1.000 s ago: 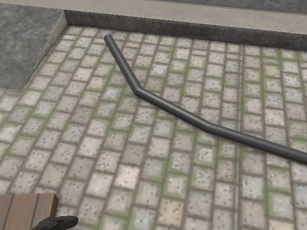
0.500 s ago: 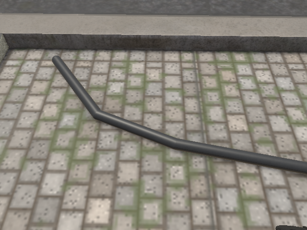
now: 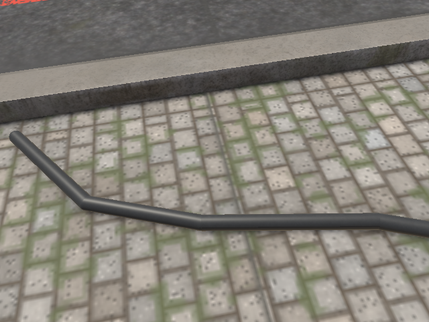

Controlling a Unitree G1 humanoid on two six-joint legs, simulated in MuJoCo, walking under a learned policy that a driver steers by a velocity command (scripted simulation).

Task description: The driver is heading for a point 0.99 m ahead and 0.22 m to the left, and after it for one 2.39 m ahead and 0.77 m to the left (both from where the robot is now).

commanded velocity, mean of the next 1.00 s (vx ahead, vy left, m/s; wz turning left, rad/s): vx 0.44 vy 0.00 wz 0.24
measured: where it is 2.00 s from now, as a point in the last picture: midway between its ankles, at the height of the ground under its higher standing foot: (161, 221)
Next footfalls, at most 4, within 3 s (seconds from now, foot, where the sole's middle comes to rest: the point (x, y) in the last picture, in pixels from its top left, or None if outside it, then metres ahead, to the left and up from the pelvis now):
0.38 left None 0.21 0.20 -0.77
0.92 right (188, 302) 0.60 0.15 -0.77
1.40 left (120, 246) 0.82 0.40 -0.77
1.88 right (196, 190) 1.06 0.13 -0.77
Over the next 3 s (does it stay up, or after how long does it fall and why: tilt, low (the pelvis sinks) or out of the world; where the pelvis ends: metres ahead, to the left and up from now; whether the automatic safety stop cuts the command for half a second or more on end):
stays up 1.38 0.44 0.00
